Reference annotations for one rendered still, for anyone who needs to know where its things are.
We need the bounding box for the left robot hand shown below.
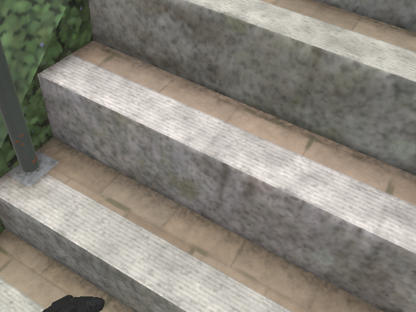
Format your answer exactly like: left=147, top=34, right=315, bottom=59
left=42, top=295, right=105, bottom=312

